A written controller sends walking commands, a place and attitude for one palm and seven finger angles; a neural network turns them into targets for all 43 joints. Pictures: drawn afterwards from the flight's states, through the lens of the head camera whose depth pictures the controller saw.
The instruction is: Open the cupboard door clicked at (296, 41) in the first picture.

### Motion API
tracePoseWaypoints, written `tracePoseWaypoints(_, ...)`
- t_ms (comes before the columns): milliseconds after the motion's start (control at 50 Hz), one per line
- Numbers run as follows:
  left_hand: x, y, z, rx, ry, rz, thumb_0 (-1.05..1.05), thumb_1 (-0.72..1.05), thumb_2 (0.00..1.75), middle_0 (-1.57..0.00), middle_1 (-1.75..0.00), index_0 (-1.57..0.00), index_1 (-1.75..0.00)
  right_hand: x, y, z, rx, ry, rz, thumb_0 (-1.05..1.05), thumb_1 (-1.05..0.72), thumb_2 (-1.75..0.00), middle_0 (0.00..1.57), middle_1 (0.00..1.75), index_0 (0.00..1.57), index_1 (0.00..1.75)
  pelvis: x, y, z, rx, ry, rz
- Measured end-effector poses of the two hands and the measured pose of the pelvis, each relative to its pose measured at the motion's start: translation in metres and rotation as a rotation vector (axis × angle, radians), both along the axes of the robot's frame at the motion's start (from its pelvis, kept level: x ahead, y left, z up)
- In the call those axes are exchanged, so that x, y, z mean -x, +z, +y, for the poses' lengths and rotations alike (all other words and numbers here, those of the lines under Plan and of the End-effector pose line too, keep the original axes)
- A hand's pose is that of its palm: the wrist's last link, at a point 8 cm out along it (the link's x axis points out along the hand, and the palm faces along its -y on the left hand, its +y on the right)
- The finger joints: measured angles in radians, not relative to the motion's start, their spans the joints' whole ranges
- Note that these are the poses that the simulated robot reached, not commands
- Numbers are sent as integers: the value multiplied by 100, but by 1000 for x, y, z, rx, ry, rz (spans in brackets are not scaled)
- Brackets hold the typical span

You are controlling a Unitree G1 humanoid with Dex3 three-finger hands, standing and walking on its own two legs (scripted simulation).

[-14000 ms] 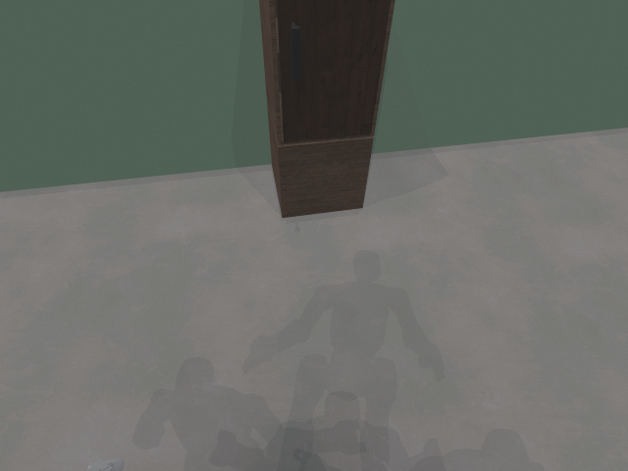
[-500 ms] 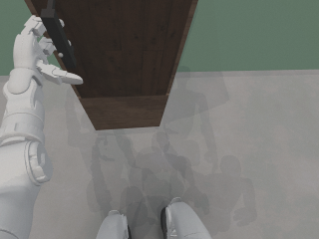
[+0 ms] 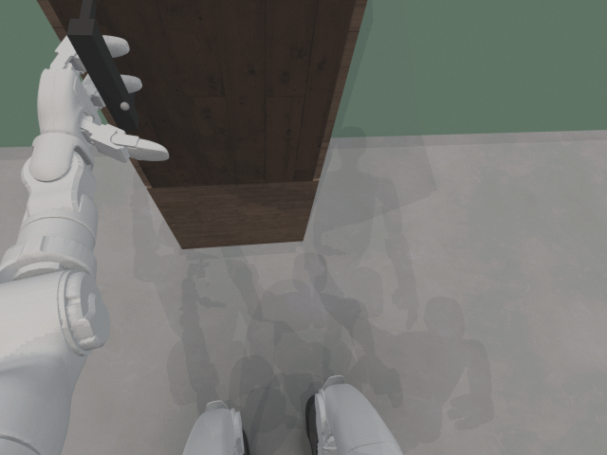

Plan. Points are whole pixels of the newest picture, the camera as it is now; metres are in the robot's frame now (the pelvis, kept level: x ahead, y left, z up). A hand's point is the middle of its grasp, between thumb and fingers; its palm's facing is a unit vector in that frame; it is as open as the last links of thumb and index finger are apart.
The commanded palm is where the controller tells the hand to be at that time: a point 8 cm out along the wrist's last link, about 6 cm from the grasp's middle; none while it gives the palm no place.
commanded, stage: slide the fingers in behind the handle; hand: left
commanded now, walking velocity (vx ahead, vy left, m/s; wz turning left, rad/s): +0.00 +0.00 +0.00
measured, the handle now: (110, 69) +0.60 +0.18 +0.07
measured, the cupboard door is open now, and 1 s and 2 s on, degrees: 0 1 46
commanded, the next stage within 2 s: close the thumb around the handle in 0.24 s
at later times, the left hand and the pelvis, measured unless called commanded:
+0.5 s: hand (125, 106) +0.54 +0.16 +0.07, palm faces -0.02 -1.00 -0.03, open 13.5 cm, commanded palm +0.52 +0.20 +0.07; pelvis +0.00 +0.00 +0.00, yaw +0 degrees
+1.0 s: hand (126, 109) +0.53 +0.16 +0.07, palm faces -0.01 -1.00 -0.03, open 6.1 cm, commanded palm +0.51 +0.20 +0.07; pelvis +0.00 +0.00 +0.00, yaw +1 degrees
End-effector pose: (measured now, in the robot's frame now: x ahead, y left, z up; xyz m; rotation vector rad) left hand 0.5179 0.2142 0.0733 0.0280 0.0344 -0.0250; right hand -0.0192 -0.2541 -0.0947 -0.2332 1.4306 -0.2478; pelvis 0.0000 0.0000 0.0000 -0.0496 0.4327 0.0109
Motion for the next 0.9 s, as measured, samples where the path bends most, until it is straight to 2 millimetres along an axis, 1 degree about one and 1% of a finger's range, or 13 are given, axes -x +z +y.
tracePoseWaypoints(380,2,1,-1,-5,2,-9,-1,-50,30,-30,-120,-28,-120,6,-3,2,1,10,7,0,-91,-90,20,30,20,30,4,-2,2,1,5,3)
tracePoseWaypoints(460,2,1,-1,-2,3,-8,-1,-45,33,-30,-120,-28,-120,7,-3,3,-3,11,11,0,-91,-90,20,30,20,30,4,-2,3,1,5,2)
tracePoseWaypoints(540,0,1,-1,-5,1,-4,-1,-33,38,-31,-122,-29,-121,7,-2,4,-2,10,11,0,-91,-90,20,30,20,30,3,-2,3,2,6,4)
tracePoseWaypoints(620,-1,1,-1,-6,1,-5,-1,-16,45,-32,-123,-31,-123,6,-2,4,-1,9,12,0,-91,-90,20,30,20,30,3,-2,4,2,6,5)
tracePoseWaypoints(780,2,1,-1,-8,9,-9,0,26,63,-35,-128,-31,-128,4,-1,6,-11,5,16,0,-91,-90,20,30,20,30,-1,0,5,2,4,2)
tracePoseWaypoints(900,7,1,-2,-6,16,-8,1,58,77,-36,-131,-33,-131,-2,-1,5,-20,10,13,0,-91,-90,20,30,20,30,-4,3,4,1,7,-7)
